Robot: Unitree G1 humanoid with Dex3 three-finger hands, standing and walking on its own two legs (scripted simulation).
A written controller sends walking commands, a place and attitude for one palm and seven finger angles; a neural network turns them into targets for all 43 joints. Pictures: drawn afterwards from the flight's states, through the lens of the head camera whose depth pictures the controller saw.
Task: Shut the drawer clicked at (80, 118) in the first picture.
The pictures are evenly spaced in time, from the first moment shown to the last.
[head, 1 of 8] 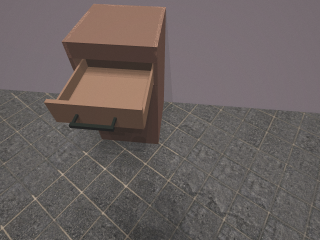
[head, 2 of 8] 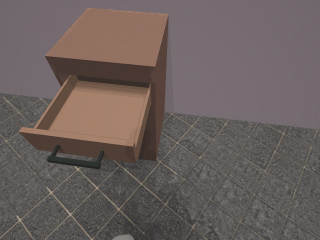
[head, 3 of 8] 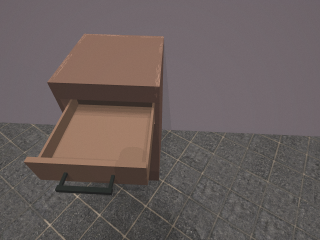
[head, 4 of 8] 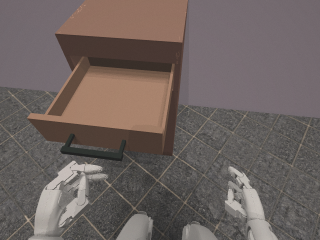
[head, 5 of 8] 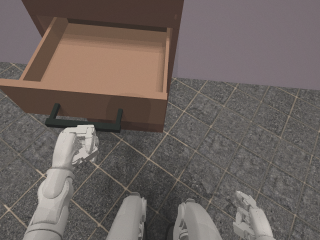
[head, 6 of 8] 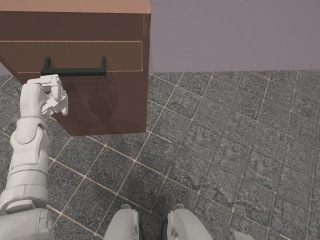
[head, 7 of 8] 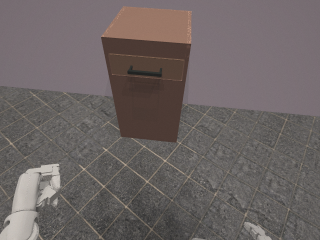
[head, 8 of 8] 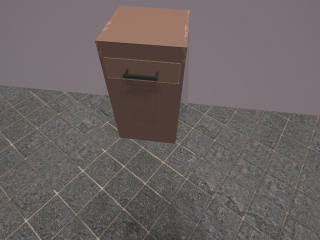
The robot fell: no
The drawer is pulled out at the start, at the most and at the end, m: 0.30 0.30 0.00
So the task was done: yes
